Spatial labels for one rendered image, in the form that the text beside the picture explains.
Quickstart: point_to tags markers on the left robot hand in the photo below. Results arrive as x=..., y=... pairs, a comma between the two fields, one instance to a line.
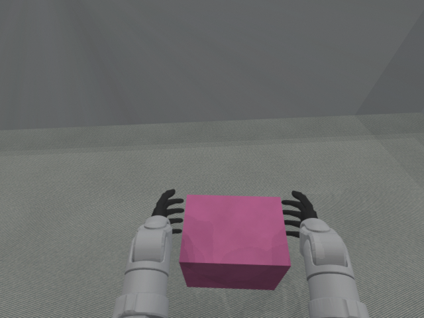
x=162, y=205

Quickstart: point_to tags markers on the right robot hand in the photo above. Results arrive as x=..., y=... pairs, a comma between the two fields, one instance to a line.
x=306, y=211

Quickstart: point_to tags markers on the right robot forearm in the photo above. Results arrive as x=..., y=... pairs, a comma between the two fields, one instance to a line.
x=332, y=286

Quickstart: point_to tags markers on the carton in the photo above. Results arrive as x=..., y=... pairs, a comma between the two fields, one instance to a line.
x=235, y=242

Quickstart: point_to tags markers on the left robot forearm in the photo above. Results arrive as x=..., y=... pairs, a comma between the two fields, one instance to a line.
x=146, y=273

